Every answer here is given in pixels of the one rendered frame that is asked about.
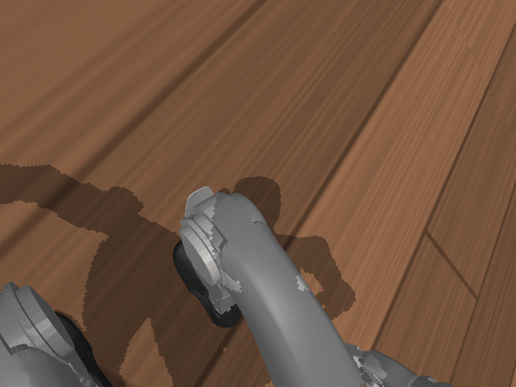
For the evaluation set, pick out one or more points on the right robot foot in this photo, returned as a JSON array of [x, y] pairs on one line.
[[195, 286]]

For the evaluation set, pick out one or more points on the right robot hand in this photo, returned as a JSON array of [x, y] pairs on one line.
[[380, 370]]

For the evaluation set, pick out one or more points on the left robot foot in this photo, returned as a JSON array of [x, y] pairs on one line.
[[84, 350]]

